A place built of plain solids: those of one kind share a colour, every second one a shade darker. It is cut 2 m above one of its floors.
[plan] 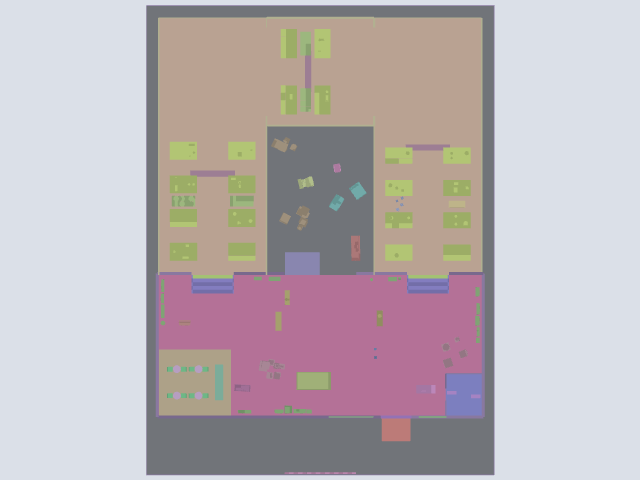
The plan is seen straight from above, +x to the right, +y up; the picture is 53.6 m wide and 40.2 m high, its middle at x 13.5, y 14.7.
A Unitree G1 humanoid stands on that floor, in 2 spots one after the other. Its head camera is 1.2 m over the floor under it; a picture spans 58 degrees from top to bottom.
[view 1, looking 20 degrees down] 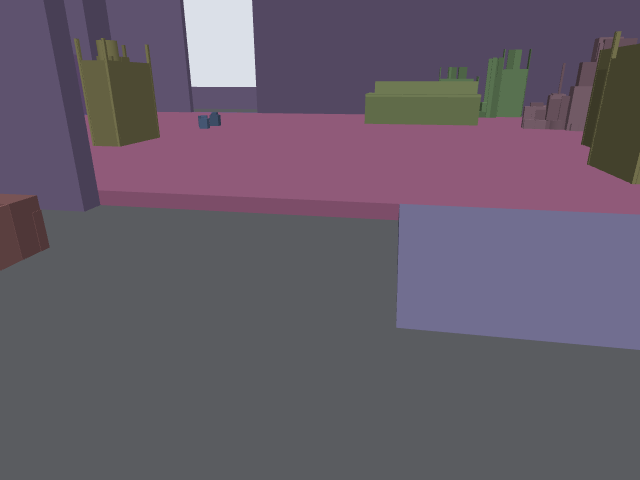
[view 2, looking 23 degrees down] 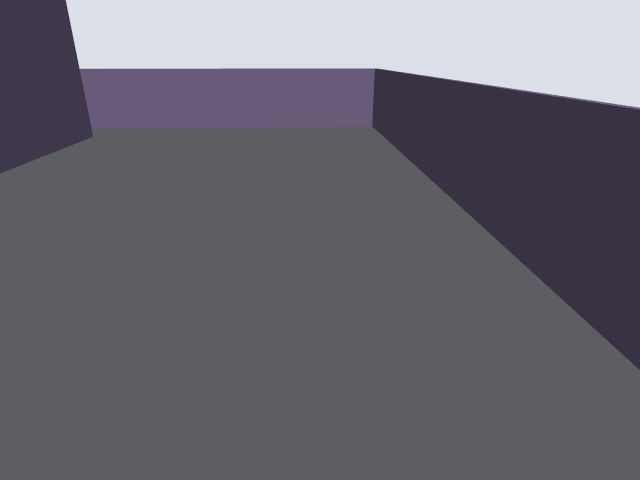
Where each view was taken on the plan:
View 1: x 13.53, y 15.67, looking -80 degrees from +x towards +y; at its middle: ground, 3.51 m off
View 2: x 19.88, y -3.55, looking -3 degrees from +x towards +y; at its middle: ground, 3.07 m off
